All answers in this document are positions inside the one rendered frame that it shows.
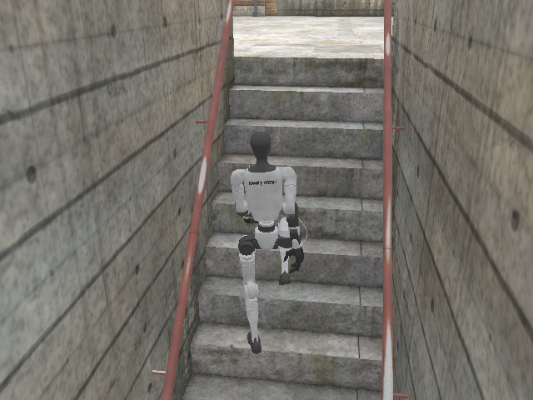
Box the stairs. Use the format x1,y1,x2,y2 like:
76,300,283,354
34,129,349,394
182,57,384,400

